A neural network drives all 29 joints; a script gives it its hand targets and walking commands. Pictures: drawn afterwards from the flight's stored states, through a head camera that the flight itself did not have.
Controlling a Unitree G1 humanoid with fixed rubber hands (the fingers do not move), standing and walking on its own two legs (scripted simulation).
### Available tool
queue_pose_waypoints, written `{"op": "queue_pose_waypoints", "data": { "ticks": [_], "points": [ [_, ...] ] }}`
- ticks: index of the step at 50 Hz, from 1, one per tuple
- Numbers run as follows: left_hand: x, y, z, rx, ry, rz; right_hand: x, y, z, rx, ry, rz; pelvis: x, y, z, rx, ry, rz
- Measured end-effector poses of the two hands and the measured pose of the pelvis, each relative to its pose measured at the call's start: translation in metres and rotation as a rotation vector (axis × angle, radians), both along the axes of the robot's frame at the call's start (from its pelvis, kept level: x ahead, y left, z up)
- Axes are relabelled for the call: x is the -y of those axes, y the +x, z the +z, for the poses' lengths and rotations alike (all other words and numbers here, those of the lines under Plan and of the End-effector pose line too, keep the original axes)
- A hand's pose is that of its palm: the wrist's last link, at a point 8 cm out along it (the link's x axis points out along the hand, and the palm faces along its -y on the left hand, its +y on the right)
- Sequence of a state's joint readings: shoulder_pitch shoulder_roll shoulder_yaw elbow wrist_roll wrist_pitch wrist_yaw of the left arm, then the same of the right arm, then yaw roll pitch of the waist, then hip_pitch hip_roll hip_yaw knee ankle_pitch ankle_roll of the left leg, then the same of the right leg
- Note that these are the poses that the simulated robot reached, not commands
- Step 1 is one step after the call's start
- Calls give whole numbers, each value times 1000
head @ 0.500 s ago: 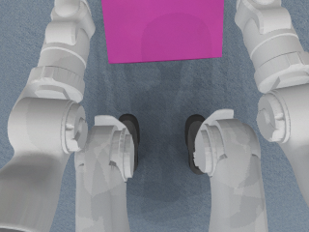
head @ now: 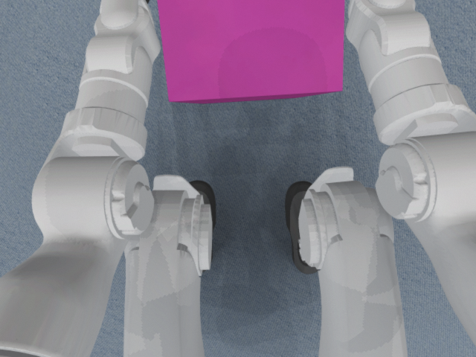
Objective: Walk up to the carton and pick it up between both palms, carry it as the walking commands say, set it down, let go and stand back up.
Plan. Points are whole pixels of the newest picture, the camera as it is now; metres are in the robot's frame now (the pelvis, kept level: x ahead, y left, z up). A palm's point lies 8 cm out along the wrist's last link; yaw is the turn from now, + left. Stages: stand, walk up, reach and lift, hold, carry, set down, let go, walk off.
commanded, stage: reach and lift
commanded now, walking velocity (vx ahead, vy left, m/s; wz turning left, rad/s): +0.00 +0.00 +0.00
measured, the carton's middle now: (246, 6) +0.54 +0.00 -0.23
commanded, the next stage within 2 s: none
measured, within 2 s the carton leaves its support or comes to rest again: leaves its support in 0.38 s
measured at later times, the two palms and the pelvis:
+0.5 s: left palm out of the picture +0.54 +0.13 -0.14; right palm out of the picture +0.54 -0.14 -0.14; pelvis +0.01 +0.00 +0.00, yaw -1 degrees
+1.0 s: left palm out of the picture +0.54 +0.13 -0.07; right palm out of the picture +0.55 -0.14 -0.07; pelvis +0.01 +0.00 +0.05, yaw -1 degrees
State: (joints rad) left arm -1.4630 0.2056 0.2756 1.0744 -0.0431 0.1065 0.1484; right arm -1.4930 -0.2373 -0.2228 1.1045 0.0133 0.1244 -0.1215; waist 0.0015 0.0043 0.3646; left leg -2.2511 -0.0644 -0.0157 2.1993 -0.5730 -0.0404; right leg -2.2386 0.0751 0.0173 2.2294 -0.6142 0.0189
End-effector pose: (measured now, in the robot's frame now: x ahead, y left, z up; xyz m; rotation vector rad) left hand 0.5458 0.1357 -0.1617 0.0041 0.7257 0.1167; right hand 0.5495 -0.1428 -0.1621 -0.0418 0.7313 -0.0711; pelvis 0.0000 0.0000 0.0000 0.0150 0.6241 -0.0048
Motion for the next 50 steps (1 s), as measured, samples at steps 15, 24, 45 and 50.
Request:
{"op": "queue_pose_waypoints", "data": {
  "ticks": [15, 24, 45, 50],
  "points": [
    [2, 1, 3, -30, -1, -24, -2, -4, 0, -5, 23, -3, 0, 10, -3, -24, 1, -1],
    [6, -3, 22, 5, -11, 14, -3, -6, 20, 24, 9, -37, -1, 7, 3, -43, 0, -8],
    [4, -2, 80, 30, -14, 31, -4, -1, 83, 47, 13, -46, -3, 4, 37, -117, -1, -10],
    [5, -3, 90, 25, -12, 29, -3, -3, 92, 42, 17, -51, -3, 6, 47, -131, 1, -11]
  ]
}}
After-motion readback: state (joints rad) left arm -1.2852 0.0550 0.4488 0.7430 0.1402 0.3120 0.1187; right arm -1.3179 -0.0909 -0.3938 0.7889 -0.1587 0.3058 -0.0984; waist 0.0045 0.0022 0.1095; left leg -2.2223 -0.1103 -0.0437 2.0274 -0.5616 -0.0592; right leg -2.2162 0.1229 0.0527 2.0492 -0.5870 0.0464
